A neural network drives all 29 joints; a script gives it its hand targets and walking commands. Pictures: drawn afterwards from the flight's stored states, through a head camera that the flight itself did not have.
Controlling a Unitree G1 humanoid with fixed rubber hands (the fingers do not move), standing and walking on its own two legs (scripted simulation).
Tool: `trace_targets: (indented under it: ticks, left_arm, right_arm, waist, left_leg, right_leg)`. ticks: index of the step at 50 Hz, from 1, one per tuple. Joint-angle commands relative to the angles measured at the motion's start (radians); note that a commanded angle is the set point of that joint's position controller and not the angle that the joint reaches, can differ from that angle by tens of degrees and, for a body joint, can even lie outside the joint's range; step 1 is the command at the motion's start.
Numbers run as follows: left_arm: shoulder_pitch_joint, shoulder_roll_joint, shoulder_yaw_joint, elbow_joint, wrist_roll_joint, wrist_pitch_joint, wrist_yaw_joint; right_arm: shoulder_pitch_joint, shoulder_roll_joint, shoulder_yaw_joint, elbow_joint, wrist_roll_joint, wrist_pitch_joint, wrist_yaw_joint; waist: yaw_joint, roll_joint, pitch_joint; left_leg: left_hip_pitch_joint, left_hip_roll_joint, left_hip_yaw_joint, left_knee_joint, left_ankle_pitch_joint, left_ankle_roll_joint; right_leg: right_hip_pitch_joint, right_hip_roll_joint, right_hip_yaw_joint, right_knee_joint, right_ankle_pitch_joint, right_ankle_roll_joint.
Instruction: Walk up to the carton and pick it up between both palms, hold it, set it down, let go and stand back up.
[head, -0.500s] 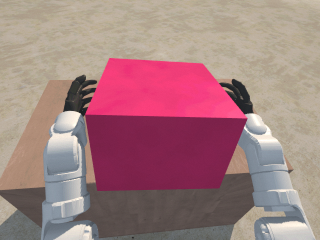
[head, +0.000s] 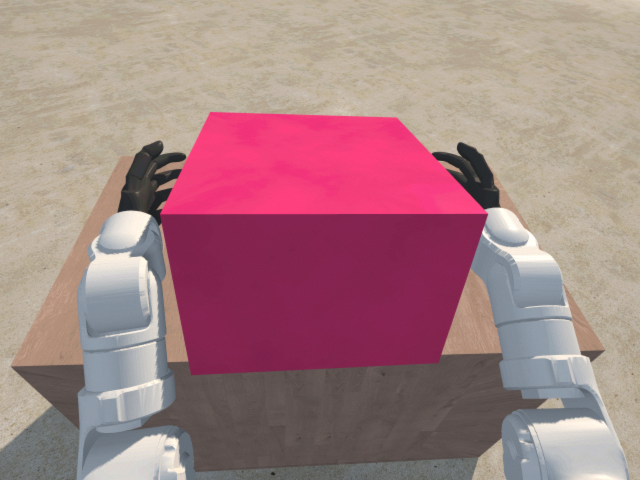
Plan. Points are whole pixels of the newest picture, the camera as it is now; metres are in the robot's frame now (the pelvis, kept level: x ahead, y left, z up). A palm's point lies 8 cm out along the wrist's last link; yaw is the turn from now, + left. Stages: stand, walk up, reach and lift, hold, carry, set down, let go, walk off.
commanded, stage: hold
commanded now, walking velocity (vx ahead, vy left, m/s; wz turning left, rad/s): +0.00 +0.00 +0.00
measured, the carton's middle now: (311, 223) +0.40 +0.01 +0.12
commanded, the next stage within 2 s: none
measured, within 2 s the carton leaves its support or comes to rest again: neither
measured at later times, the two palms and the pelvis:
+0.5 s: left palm (160, 212) +0.34 +0.18 +0.20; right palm (496, 217) +0.35 -0.20 +0.19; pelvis +0.00 -0.01 +0.00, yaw +0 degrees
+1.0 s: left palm (153, 211) +0.34 +0.18 +0.20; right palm (495, 220) +0.34 -0.20 +0.19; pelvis +0.00 -0.01 +0.00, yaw +0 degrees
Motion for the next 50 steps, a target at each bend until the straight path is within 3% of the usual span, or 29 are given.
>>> trace_targets:
  ticks: [1, 16, 34, 50]
  left_arm:
    - [-0.647, -0.325, -0.495, -0.272, -0.2, -0.127, -0.14]
    - [-0.588, -0.294, -0.39, -0.175, -0.153, -0.119, -0.175]
    - [-0.578, -0.302, -0.483, -0.267, -0.198, -0.16, -0.169]
    - [-0.592, -0.311, -0.439, -0.221, -0.171, -0.12, -0.167]
  right_arm:
    - [-0.671, 0.306, 0.263, -0.378, 0.083, -0.082, 0.097]
    - [-0.653, 0.318, 0.296, -0.347, 0.098, -0.079, 0.083]
    - [-0.596, 0.344, 0.319, -0.406, 0.087, -0.101, 0.056]
    - [-0.64, 0.321, 0.304, -0.367, 0.1, -0.08, 0.071]
  waist:
    - [-0.037, 0.094, -0.547]
    - [0.012, 0.012, -0.412]
    - [-0.028, 0.078, -0.489]
    - [-0.007, 0.053, -0.407]
  left_leg:
    - [0.292, -0.049, 0.036, 0.029, 0.3, -0.025]
    - [0.14, -0.056, 0.044, -0.041, 0.154, 0.024]
    - [0.209, -0.059, 0.047, -0.011, 0.23, 0.005]
    - [0.189, -0.052, 0.046, -0.029, 0.151, 0.003]
  right_leg:
    - [0.025, 0.055, -0.018, -0.006, 0.201, -0.003]
    - [0.121, 0.027, -0.009, 0.014, 0.227, 0.031]
    - [0.101, 0.038, -0.007, 0.005, 0.262, 0.024]
    - [0.081, 0.042, -0.018, -0.009, 0.151, 0.015]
